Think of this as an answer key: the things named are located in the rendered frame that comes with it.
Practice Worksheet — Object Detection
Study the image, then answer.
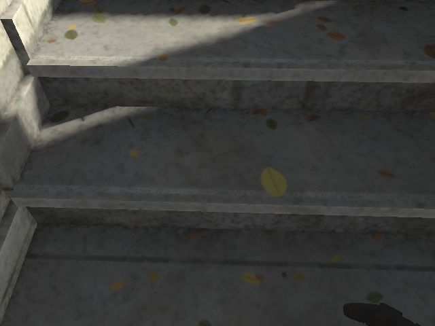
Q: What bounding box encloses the right robot hand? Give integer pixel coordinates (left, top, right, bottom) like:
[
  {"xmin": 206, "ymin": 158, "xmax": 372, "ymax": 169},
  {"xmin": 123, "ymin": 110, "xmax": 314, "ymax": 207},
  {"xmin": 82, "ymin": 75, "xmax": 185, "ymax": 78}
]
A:
[{"xmin": 343, "ymin": 303, "xmax": 421, "ymax": 326}]

